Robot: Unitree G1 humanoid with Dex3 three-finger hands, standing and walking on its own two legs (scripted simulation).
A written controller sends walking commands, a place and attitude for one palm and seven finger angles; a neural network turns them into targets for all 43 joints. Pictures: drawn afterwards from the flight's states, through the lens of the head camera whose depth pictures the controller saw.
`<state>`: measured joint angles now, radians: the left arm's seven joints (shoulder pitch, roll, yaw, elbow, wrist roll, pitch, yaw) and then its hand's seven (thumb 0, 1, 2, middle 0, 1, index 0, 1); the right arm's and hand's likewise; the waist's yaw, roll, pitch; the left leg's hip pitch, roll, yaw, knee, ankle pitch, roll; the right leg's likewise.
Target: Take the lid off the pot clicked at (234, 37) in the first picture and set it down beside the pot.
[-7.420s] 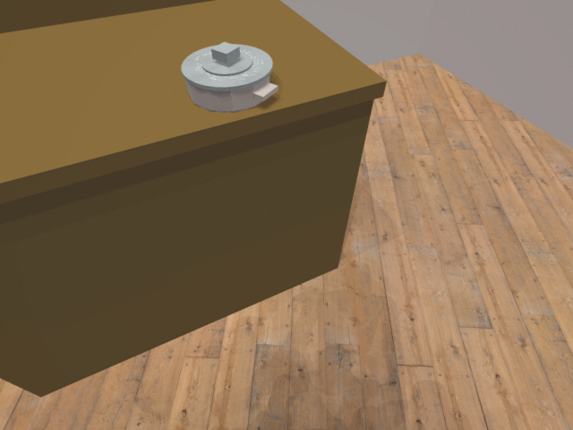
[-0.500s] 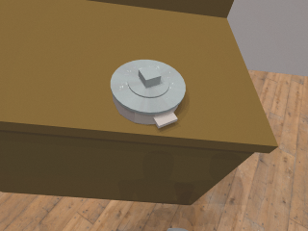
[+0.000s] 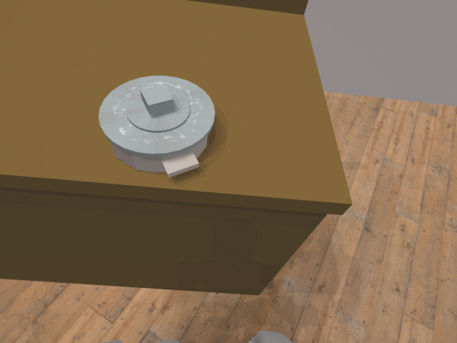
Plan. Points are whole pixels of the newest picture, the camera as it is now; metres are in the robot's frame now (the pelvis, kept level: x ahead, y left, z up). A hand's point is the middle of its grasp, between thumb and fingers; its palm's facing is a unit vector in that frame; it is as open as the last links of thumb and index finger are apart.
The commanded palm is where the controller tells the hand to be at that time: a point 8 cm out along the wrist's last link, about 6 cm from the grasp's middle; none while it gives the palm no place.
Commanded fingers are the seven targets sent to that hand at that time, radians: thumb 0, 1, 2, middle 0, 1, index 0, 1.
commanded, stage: come to a stop and stand still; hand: left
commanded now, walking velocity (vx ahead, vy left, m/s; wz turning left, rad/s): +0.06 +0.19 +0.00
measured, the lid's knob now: (157, 99) +0.45 +0.15 +0.16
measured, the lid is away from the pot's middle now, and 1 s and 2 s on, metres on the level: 0.00 0.00 0.00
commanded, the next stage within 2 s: look again from close up in 1.36 s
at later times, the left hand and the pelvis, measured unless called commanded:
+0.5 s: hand out of the picture +0.06 +0.16 -0.17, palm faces +0.01 -0.97 -0.23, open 7.4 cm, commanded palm none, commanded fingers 0.00 0.90 0.90 -0.20 -0.30 -0.20 -0.30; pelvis +0.00 -0.03 +0.00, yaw -1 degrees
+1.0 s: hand out of the picture +0.06 +0.15 -0.17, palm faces -0.04 -0.97 -0.25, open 7.4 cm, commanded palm none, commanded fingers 0.00 0.90 0.90 -0.20 -0.30 -0.20 -0.30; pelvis +0.02 -0.04 +0.00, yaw -3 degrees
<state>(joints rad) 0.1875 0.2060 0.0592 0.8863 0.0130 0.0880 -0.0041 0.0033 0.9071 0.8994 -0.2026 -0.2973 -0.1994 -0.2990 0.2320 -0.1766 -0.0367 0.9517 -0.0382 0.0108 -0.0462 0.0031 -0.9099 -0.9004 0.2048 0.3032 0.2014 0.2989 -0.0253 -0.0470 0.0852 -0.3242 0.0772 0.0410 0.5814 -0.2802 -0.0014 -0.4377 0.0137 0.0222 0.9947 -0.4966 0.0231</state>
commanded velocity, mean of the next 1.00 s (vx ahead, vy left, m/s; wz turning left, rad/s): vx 0.00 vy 0.06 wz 0.00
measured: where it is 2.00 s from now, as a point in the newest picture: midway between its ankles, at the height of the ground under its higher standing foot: outside the picture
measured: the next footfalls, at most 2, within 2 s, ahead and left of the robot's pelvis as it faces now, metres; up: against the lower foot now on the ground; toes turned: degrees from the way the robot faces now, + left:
right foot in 0.10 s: +0.03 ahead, -0.19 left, +0.00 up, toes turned +1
